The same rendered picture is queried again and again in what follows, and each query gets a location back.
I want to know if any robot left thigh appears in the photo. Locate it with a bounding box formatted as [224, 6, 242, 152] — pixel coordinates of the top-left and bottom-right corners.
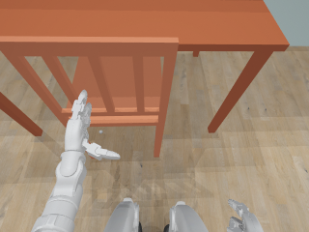
[103, 201, 139, 232]

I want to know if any robot left forearm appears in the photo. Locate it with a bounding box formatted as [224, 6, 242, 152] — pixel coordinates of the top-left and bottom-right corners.
[31, 150, 87, 232]

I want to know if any robot thigh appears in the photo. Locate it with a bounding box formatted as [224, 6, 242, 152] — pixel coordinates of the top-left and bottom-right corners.
[103, 201, 139, 232]
[169, 204, 209, 232]

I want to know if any table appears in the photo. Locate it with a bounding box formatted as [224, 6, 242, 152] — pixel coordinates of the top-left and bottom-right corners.
[0, 0, 290, 136]

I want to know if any robot right hand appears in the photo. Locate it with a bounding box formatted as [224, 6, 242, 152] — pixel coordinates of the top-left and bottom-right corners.
[226, 199, 264, 232]

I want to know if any robot left hand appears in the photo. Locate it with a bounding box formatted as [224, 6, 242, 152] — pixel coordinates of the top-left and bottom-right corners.
[65, 90, 121, 160]

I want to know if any robot right thigh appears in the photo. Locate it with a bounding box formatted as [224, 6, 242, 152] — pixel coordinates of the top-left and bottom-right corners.
[169, 204, 209, 232]

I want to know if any chair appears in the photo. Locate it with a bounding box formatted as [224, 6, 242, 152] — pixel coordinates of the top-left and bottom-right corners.
[0, 36, 179, 160]

